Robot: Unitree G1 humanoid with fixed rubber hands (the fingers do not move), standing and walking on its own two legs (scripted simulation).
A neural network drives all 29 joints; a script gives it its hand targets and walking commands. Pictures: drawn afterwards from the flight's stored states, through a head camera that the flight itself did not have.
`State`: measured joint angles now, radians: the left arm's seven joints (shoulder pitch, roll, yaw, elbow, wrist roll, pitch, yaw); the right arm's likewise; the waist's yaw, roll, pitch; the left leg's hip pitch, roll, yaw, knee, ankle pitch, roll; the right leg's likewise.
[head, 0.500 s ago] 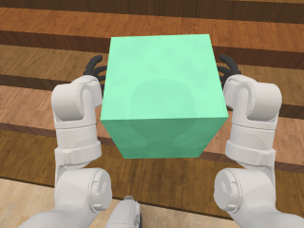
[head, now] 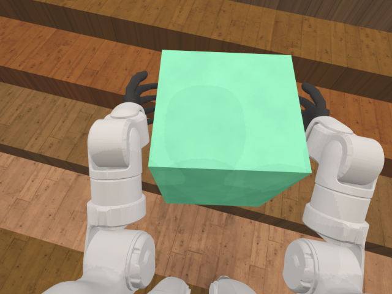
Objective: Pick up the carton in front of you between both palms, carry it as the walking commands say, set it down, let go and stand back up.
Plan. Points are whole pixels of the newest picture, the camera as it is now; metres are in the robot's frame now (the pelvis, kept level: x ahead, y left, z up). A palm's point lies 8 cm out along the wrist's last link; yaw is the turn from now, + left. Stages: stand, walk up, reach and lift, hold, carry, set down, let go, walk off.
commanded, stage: carry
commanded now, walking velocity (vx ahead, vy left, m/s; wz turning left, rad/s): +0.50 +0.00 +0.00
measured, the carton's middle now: (218, 141) +0.40 +0.02 +0.05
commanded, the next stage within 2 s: none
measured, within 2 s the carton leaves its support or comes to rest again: neither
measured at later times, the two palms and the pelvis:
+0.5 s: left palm out of the picture +0.94 +0.10 +0.45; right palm out of the picture +0.86 -0.19 +0.44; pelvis +0.51 +0.06 +0.26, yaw -3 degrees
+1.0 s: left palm out of the picture +1.37 +0.15 +0.64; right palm out of the picture +1.28 -0.13 +0.64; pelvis +0.93 +0.11 +0.46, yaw -2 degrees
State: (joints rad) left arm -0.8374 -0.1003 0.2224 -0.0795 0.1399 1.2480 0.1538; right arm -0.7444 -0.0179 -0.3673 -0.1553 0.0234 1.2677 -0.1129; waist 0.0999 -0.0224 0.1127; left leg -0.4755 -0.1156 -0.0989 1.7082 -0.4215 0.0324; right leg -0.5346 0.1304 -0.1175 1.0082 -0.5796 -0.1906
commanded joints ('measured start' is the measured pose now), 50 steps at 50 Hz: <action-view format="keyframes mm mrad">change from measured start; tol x128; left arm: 1 -614 -980 -748 -126 -554 -1 -208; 50 -640 -602 -279 257 -138 83 -132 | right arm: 1 -672 894 689 -14 223 4 199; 50 -1155 1101 737 115 559 74 264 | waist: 1 203 -2 -709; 50 -214 111 -565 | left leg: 1 -986 -120 -102 674 -385 58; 11 1131 343 -337 -990 1820 326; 29 -998 -34 0 580 -197 92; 40 1074 435 -278 -984 1717 335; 50 666 225 -118 -1314 1008 165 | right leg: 1 1381 -381 753 -385 1662 -163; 14 -712 79 222 1198 46 128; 27 1409 -496 551 -315 1978 -170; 50 -583 -107 -43 627 65 50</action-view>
